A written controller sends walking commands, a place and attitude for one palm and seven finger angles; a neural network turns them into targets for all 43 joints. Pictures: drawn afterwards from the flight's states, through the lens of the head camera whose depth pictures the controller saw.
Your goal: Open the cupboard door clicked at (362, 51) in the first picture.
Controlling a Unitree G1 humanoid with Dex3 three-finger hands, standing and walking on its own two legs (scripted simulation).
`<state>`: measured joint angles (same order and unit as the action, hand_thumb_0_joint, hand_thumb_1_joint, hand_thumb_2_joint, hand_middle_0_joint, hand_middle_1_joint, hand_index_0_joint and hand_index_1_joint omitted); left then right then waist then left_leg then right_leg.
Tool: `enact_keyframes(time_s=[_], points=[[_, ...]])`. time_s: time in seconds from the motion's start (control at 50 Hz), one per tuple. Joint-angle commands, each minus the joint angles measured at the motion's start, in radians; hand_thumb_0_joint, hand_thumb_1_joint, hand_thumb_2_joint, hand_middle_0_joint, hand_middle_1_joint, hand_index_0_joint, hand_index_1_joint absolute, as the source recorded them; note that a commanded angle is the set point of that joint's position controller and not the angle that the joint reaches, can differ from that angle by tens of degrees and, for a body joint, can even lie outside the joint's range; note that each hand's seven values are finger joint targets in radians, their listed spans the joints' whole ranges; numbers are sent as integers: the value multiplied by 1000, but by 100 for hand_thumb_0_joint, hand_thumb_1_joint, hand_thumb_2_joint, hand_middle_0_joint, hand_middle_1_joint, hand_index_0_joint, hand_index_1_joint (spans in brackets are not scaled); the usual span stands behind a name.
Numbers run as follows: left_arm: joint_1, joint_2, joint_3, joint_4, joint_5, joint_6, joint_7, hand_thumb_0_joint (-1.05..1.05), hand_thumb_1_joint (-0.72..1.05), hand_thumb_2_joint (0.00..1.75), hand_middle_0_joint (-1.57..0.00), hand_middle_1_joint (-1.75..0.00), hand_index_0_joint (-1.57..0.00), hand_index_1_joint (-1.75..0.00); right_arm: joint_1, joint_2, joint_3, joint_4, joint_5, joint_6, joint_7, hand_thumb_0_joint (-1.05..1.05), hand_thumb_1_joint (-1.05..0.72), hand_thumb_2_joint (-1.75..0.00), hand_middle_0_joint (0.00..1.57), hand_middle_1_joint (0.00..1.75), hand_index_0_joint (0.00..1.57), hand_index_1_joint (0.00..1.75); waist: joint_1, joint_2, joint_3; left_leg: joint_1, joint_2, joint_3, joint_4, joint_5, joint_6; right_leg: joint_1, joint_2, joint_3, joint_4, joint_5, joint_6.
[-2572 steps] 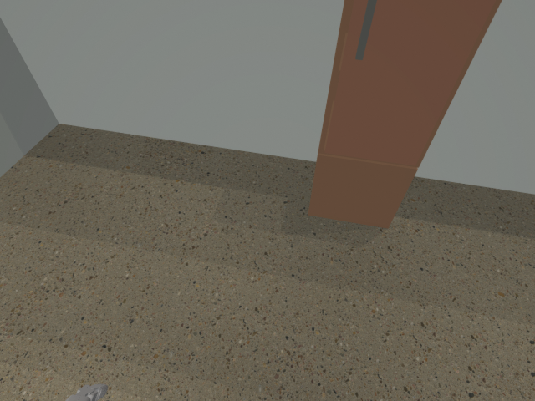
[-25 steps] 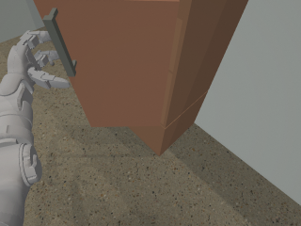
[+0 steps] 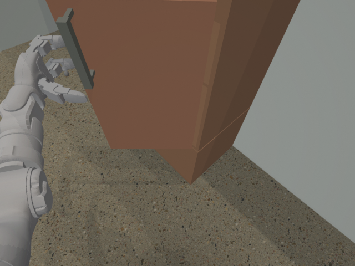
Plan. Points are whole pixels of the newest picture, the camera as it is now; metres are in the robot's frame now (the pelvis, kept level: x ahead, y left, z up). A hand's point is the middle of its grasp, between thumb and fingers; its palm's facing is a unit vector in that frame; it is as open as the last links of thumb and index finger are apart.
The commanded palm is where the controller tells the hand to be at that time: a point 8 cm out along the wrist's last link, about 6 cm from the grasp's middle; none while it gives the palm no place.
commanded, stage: move the hooked fingers beside the handle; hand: left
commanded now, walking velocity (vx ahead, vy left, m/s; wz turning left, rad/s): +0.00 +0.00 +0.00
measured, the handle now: (80, 52) +0.56 +0.23 +0.16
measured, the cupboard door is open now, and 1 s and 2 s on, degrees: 47 47 47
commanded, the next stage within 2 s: none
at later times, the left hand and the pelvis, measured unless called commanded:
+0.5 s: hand (64, 72) +0.48 +0.24 +0.16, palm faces +0.00 -1.00 -0.01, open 14.0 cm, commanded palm +0.46 +0.28 +0.15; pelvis +0.00 +0.00 +0.00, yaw -1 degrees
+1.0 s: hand (58, 71) +0.49 +0.26 +0.16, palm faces +0.00 -1.00 +0.00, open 14.0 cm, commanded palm +0.47 +0.31 +0.15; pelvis +0.00 +0.00 +0.00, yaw -3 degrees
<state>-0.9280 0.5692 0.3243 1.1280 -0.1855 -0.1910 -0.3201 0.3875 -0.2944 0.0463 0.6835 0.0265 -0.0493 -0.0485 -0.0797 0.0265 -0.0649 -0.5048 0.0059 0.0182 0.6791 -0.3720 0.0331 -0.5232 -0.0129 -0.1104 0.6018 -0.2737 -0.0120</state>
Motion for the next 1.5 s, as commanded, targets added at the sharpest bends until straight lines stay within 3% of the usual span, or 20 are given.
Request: enact_keyframes(time_s=[0.0,0.1,0.14,0.22,0.3,0.34,0.46,0.5,0.64,0.76,0.86,0.9,0.92,0.96,1.12,1.16,1.22,1.3,1.36,1.48], points=[[-529,154,3,-228,-11,-67,-56,0,-50,30,-30,-120,-30,-120,100,-169,-59,-62,4,-25,-15,0,-90,-90,20,30,20,30,-66,83,-362,253,17,-78,-61,440,-19,102,36,61,-28,315,-16],[-537,219,33,-199,9,-65,-63,0,-50,30,-30,-120,-30,-120,103,-171,-55,-73,6,-20,-22,0,-90,-90,20,30,20,30,-66,76,-351,204,12,-76,-71,383,-11,119,31,66,-26,299,-17],[-553,192,12,-223,4,-70,-67,0,-50,30,-30,-120,-30,-120,107,-167,-55,-76,5,-20,-24,0,-90,-90,20,30,20,30,-72,120,-376,244,12,-76,-61,434,-17,107,31,64,-22,310,-19],[-541,239,42,-174,8,-62,-74,0,-50,30,-30,-120,-30,-120,113,-175,-55,-74,7,-14,-25,0,-90,-90,20,30,20,30,-73,63,-346,198,16,-76,-71,371,-12,109,34,65,-30,286,-14],[-528,254,48,-174,10,-64,-80,0,-50,30,-30,-120,-30,-120,117,-175,-53,-77,5,-8,-25,0,-90,-90,20,30,20,30,-71,91,-369,209,16,-72,-64,395,-12,111,34,69,-28,301,-14],[-487,312,99,-163,3,-69,-85,0,-50,30,-30,-120,-30,-120,124,-180,-55,-83,5,-2,-27,0,-90,-90,20,30,20,30,-56,55,-375,178,14,-62,-64,409,-5,156,33,72,-25,334,-15],[-462,352,126,-205,4,-74,-101,0,-50,30,-30,-120,-30,-120,115,-176,-55,-105,8,12,-26,0,-90,-90,20,30,20,30,-37,101,-392,199,18,-61,-68,439,-12,159,36,73,-22,342,-14],[-471,320,97,-205,5,-69,-103,0,-50,30,-30,-120,-30,-120,114,-175,-55,-105,8,14,-26,0,-90,-90,20,30,20,30,-49,101,-373,205,20,-65,-72,422,-13,132,37,70,-28,318,-14],[-471,370,124,-149,16,-57,-93,0,-50,30,-30,-120,-30,-120,127,-184,-51,-104,8,22,-33,0,-90,-90,20,30,20,30,-56,77,-333,156,16,-60,-78,368,-7,132,34,73,-34,294,-14],[-482,466,190,-174,22,-84,-104,0,-50,30,-30,-120,-30,-120,136,-185,-51,-115,5,27,-34,0,-90,-90,20,30,20,30,-38,105,-433,177,16,-57,-63,427,-11,186,35,85,-15,357,-11],[-382,482,208,-136,18,-68,-132,0,-50,30,-30,-120,-30,-120,130,-185,-52,-134,11,46,-28,0,-90,-90,20,30,20,30,-19,87,-401,147,16,-41,-60,465,-6,208,37,85,-13,404,-9],[-397,506,210,-116,22,-51,-141,0,-50,30,-30,-120,-30,-120,132,-192,-51,-138,14,55,-31,0,-90,-90,20,30,20,30,-31,50,-363,107,13,-42,-68,409,-1,204,35,85,-19,385,-5],[-402,475,184,-118,19,-43,-149,0,-50,30,-30,-120,-30,-120,131,-192,-52,-142,15,55,-31,0,-90,-90,20,30,20,30,-41,64,-358,109,13,-36,-68,401,2,194,35,88,-23,386,-3],[-418,531,226,-155,17,-56,-153,0,-50,30,-30,-120,-30,-120,138,-195,-55,-141,14,59,-33,0,-90,-90,20,30,20,30,-32,87,-400,138,12,-40,-60,436,-1,203,37,90,-18,400,-5],[-432,485,181,-134,0,-55,-199,0,-50,30,-30,-120,-30,-120,144,-197,-55,-123,12,70,-35,0,-90,-90,20,30,20,30,-56,124,-381,179,18,-53,-49,461,-11,125,42,78,-23,366,-7],[-434,517,204,-161,4,-55,-198,0,-50,30,-30,-120,-30,-120,145,-197,-56,-125,12,72,-37,0,-90,-90,20,30,20,30,-41,159,-417,209,18,-60,-43,514,-17,129,42,78,-16,379,-9],[-444,458,157,-152,5,-49,-194,0,-50,30,-30,-120,-30,-120,145,-195,-56,-122,11,71,-36,0,-90,-90,20,30,20,30,-58,148,-381,223,24,-69,-43,502,-26,77,45,67,-23,332,-9],[-456,491,183,-120,7,-46,-180,0,-50,30,-30,-120,-30,-120,150,-200,-54,-118,8,70,-38,0,-90,-90,20,30,20,30,-58,106,-376,194,24,-74,-45,474,-23,89,44,67,-19,326,-9],[-469,519,196,-121,22,-51,-169,0,-50,30,-30,-120,-30,-120,152,-199,-53,-121,6,71,-37,0,-90,-90,20,30,20,30,-54,143,-394,201,24,-75,-42,490,-29,89,43,68,-13,329,-11],[-431,594,252,-121,27,-65,-181,0,-50,30,-30,-120,-30,-120,155,-201,-51,-139,7,86,-32,0,-90,-90,20,30,20,30,-37,124,-441,183,22,-63,-27,545,-25,148,46,77,2,399,-6]])
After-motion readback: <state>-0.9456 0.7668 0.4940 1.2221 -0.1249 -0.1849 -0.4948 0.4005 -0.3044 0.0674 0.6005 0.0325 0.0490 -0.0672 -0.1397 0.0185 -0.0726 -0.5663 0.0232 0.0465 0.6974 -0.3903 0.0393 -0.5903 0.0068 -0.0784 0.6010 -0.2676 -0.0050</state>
